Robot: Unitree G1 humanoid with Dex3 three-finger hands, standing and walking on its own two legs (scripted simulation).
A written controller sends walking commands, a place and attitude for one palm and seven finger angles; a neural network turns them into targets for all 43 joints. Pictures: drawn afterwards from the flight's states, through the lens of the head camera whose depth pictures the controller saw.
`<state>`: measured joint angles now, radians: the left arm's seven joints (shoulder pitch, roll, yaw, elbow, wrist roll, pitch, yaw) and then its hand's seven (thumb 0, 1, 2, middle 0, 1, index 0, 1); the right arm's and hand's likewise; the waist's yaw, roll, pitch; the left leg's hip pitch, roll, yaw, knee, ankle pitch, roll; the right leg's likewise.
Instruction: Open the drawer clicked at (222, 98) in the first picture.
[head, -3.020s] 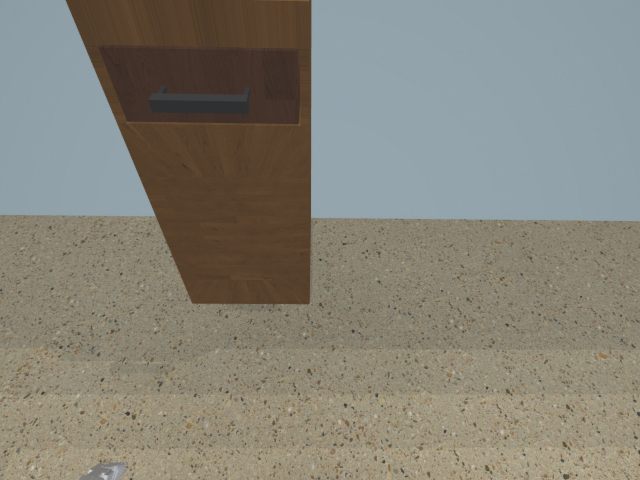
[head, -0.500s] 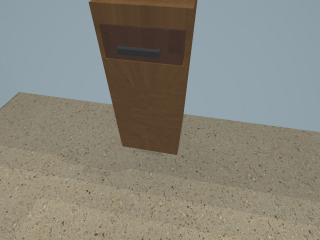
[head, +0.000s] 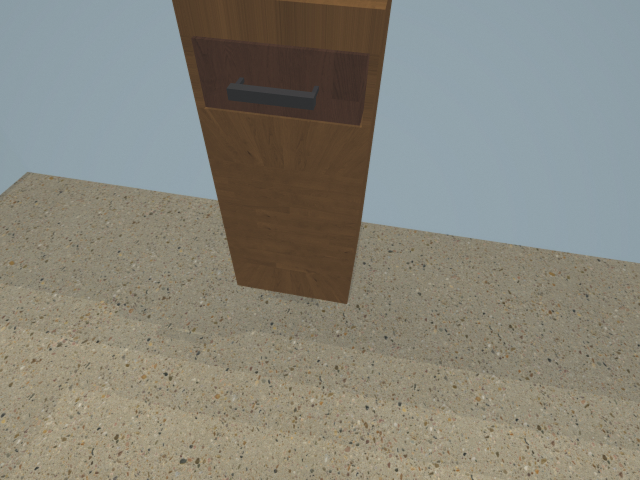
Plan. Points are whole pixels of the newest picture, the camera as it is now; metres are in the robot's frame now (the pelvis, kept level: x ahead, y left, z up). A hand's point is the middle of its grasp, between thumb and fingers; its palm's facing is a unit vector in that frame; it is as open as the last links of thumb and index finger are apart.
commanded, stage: look at it before walking up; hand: left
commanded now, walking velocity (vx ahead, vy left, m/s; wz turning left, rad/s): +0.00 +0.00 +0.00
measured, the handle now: (274, 91) +0.87 +0.16 +0.07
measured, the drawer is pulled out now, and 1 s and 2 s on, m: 0.00 0.00 0.00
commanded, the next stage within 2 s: turn to face it in 0.52 s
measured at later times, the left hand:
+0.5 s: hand out of the picture +0.00 +0.18 -0.18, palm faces +0.04 -0.98 -0.18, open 7.4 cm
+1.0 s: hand out of the picture +0.02 +0.19 -0.18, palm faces -0.02 -0.98 -0.18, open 7.4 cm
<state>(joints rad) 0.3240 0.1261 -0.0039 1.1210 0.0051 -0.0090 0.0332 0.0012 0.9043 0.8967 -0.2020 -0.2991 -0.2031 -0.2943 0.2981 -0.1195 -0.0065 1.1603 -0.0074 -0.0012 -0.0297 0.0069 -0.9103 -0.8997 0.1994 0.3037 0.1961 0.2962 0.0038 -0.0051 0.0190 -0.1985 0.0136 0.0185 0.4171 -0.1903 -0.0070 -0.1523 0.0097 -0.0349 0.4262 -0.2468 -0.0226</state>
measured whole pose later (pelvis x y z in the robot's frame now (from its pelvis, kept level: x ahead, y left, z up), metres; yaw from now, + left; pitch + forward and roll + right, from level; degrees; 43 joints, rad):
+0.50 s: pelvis +0.00 +0.01 +0.00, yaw +0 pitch -2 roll +0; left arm 0.30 0.15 0.00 1.12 0.01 -0.01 0.03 0.00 0.90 0.90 -0.20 -0.30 -0.20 -0.29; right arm 0.27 -0.15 0.00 1.15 -0.01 -0.01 -0.03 0.01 -0.91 -0.90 0.20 0.30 0.20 0.30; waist 0.01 -0.01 0.02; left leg -0.19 0.00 0.03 0.40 -0.19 0.01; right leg -0.14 -0.01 -0.03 0.41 -0.24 -0.01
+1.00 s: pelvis +0.01 +0.02 +0.00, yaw -4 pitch -1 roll +0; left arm 0.28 0.16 0.02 1.09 0.02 0.01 0.01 0.00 0.90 0.90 -0.20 -0.30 -0.20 -0.29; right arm 0.24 -0.16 -0.02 1.11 -0.01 0.00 -0.03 0.01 -0.91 -0.90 0.20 0.30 0.20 0.30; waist 0.01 0.00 0.03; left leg -0.23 0.02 0.08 0.49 -0.25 0.01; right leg -0.21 0.01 0.03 0.49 -0.27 0.00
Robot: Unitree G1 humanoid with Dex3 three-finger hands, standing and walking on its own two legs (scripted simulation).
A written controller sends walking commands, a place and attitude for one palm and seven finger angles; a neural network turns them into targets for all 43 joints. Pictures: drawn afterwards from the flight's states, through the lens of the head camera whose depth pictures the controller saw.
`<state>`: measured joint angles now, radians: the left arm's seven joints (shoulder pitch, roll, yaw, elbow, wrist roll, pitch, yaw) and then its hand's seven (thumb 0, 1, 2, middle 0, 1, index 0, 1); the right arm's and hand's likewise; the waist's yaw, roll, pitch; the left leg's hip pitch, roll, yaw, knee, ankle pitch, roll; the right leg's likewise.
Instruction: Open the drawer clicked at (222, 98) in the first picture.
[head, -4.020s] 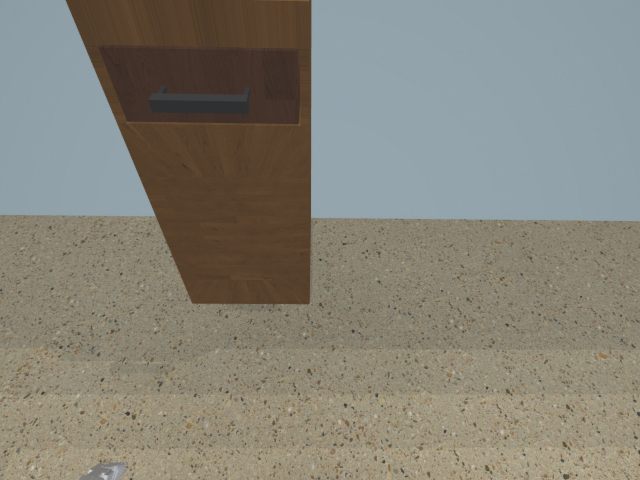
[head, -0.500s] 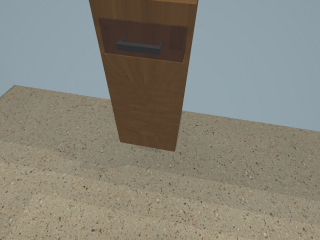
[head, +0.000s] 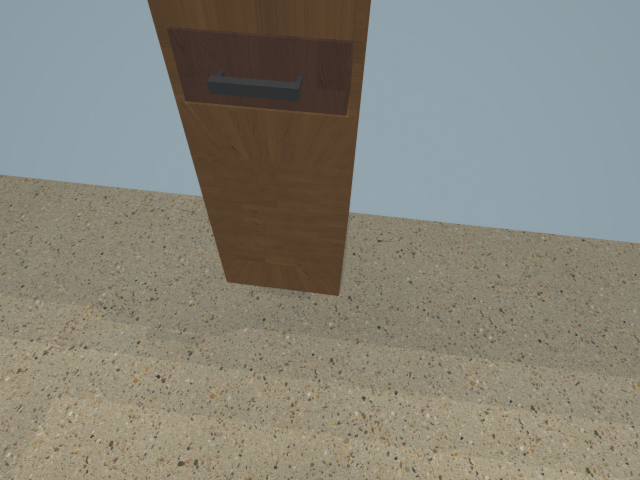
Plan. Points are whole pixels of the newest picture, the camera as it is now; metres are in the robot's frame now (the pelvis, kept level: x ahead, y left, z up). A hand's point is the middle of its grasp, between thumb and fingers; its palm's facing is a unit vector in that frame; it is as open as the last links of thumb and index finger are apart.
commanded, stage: take the last steps up to it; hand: left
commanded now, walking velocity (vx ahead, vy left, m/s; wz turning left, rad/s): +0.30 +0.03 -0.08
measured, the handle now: (257, 82) +0.85 +0.20 +0.07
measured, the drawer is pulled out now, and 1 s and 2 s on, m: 0.00 0.00 0.00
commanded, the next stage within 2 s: come to a stop and stand still in 0.66 s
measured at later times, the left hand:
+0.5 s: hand (188, 468) +0.17 +0.21 -0.18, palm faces -0.03 -0.99 -0.14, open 7.3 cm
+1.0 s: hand (220, 353) +0.35 +0.20 -0.19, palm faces +0.00 -0.98 -0.19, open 7.2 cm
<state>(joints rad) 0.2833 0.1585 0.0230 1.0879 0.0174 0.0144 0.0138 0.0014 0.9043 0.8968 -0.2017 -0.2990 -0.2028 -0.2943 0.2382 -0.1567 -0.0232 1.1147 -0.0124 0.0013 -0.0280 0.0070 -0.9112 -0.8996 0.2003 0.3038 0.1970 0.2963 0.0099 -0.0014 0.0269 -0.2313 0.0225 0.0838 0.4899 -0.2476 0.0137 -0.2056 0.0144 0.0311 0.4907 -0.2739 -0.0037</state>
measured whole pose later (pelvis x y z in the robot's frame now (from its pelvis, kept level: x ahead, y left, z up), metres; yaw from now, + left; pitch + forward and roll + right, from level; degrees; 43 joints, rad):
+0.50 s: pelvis +0.13 +0.03 +0.00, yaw -4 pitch +0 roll -1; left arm 0.24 0.18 0.07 1.07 0.03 0.01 -0.01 0.01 0.92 0.90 -0.20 -0.30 -0.20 -0.29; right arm 0.49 -0.07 0.00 1.18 -0.02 -0.08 -0.04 0.00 -0.91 -0.90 0.20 0.30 0.20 0.30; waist -0.02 -0.02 0.04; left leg 0.05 0.00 0.17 0.30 -0.36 0.05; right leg -0.59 -0.08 -0.08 1.06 -0.23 -0.01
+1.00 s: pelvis +0.30 +0.03 -0.01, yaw -4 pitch -2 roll -2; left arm 0.22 0.16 0.05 1.03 0.02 0.00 0.03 -0.01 0.93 0.90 -0.20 -0.30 -0.20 -0.29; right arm 0.16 -0.19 -0.06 1.02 -0.01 0.01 -0.03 0.02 -0.95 -0.90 0.20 0.30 0.19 0.30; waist 0.02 0.02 0.08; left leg -0.41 0.08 0.05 0.70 -0.28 -0.03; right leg -0.25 -0.02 -0.14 0.57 -0.29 -0.02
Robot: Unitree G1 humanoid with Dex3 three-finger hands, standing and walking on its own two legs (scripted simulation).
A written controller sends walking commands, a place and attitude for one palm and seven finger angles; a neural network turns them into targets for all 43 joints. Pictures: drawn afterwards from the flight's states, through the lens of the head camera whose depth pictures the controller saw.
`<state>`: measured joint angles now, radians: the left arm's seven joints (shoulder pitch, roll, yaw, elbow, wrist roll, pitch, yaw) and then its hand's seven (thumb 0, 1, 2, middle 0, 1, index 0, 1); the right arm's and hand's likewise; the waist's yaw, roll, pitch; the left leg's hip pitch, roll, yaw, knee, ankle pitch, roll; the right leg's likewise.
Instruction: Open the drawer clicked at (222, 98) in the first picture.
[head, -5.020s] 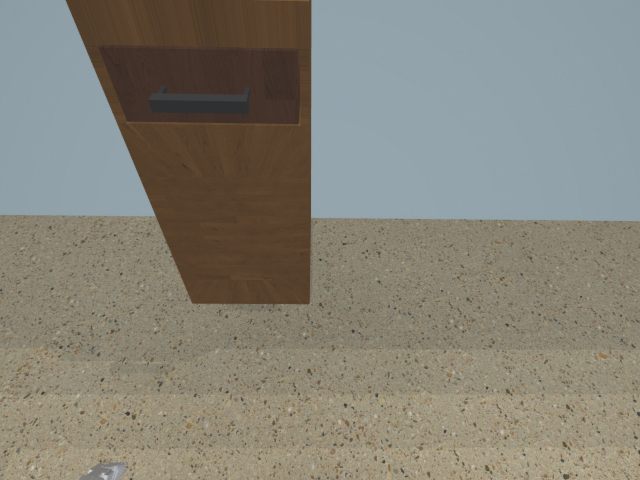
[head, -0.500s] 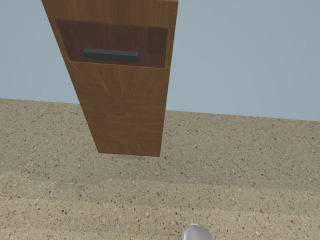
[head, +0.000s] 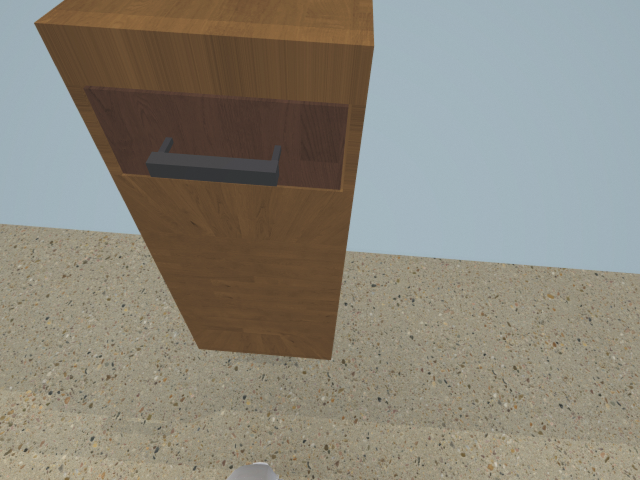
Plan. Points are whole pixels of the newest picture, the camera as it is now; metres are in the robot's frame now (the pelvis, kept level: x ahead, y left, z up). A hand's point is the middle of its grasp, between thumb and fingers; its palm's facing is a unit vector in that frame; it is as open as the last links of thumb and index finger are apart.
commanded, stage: come to a stop and stand still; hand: left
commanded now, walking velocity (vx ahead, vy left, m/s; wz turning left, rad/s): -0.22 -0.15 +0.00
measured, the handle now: (218, 158) +0.54 +0.21 +0.08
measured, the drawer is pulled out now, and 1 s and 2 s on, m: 0.00 0.00 0.00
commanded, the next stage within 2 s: look again from close up in 1.14 s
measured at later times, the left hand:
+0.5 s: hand out of the picture +0.00 +0.17 -0.16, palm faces +0.01 -0.96 -0.27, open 7.4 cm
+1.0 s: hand out of the picture -0.10 +0.10 -0.16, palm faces +0.04 -0.99 -0.16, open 7.3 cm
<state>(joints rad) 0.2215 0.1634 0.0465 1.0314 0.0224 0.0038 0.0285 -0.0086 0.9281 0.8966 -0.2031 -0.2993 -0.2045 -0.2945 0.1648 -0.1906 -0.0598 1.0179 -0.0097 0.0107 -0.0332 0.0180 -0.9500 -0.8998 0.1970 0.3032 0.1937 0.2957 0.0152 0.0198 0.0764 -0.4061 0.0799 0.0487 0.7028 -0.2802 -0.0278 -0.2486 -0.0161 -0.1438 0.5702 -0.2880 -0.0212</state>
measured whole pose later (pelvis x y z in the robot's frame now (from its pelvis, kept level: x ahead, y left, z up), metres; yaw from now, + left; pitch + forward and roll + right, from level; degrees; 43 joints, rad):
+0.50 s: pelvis -0.05 -0.03 +0.00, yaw -2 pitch -1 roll +0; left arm 0.25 0.20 0.05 0.99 0.02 0.04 0.01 0.00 0.91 0.90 -0.20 -0.30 -0.20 -0.29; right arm 0.20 -0.18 -0.08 1.02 -0.02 0.06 -0.01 0.01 -0.91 -0.90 0.20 0.30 0.20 0.30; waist -0.01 0.03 0.04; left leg -0.43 0.08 0.07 0.54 -0.21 -0.03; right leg -0.20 -0.04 -0.05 0.55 -0.36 -0.01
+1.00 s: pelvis -0.09 -0.06 +0.02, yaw -1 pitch -1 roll +0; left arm 0.29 0.12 0.01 1.15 0.00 0.01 0.02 0.00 0.91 0.90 -0.20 -0.30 -0.20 -0.29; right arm 0.28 -0.11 -0.01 1.16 -0.02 0.02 -0.04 0.01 -0.92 -0.90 0.20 0.30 0.20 0.30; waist 0.01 0.01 0.03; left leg -0.17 0.06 0.02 0.41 -0.22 -0.05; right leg -0.18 0.01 -0.08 0.42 -0.22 -0.04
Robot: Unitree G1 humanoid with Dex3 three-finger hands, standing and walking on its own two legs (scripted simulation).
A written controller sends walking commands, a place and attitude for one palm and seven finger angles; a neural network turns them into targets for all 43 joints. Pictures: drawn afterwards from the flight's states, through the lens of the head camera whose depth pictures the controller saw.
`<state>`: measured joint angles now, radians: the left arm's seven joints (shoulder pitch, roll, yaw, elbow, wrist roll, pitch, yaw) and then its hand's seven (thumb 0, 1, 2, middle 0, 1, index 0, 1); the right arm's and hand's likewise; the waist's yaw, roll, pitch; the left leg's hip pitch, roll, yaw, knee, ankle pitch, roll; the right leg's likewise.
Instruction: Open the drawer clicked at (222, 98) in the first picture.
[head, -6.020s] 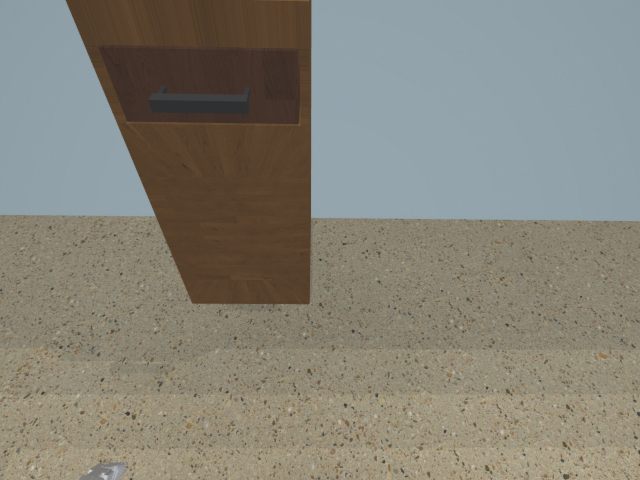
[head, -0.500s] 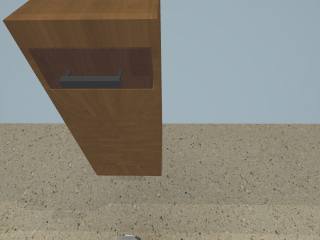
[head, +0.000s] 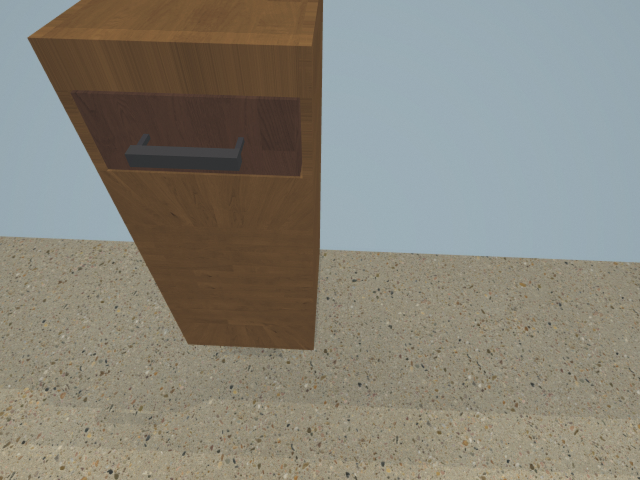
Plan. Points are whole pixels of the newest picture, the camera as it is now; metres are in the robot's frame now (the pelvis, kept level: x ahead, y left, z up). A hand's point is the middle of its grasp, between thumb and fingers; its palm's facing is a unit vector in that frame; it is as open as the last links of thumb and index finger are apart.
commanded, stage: come to a stop and stand still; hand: left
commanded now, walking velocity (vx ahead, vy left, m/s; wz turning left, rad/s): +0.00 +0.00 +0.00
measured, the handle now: (188, 149) +0.62 +0.28 +0.07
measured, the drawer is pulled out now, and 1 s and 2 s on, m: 0.00 0.00 0.00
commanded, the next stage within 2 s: look again from close up in 0.14 s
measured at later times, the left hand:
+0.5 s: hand out of the picture +0.02 +0.21 -0.18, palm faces +0.04 -0.98 -0.21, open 7.4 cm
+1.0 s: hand out of the picture +0.02 +0.21 -0.18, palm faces +0.03 -0.98 -0.18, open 7.4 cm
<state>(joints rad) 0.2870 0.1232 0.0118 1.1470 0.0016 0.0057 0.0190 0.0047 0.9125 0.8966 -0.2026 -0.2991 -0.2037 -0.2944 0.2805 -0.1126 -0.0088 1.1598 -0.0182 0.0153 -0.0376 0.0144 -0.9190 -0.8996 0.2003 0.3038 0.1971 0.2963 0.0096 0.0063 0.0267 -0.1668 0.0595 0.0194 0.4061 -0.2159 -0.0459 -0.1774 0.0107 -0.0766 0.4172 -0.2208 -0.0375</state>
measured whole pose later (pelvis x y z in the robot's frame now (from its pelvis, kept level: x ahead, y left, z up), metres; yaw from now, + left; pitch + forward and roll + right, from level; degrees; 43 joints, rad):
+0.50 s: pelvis +0.01 +0.04 -0.01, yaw +0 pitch -1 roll +0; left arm 0.29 0.15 0.00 1.09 0.01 -0.02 0.03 0.00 0.90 0.90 -0.20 -0.30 -0.20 -0.29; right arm 0.33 -0.15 0.01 1.07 -0.02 -0.02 -0.02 0.02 -0.93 -0.90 0.20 0.30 0.20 0.30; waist 0.00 0.03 0.00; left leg -0.23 0.01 0.03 0.55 -0.31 0.01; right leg -0.22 -0.04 -0.06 0.53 -0.29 0.02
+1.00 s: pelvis +0.03 +0.04 -0.01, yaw -1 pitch -1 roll +0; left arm 0.33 0.14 0.00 1.10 0.02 -0.01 0.02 0.00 0.90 0.90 -0.20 -0.30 -0.20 -0.29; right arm 0.31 -0.16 0.01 1.10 -0.02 -0.01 -0.01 0.01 -0.91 -0.90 0.20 0.30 0.20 0.30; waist 0.01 0.01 0.01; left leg -0.18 0.00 0.05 0.54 -0.34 0.02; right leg -0.20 -0.05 -0.04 0.56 -0.34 0.02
